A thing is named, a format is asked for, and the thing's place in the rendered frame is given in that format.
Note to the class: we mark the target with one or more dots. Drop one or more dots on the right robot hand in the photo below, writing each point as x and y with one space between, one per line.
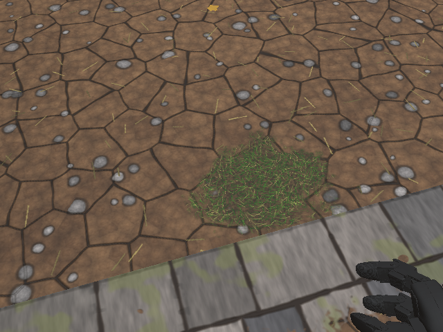
422 312

